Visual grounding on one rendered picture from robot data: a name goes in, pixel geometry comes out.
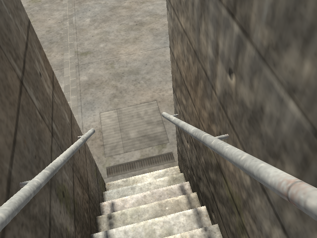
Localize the stairs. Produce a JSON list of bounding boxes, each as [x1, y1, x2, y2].
[[90, 166, 223, 238]]

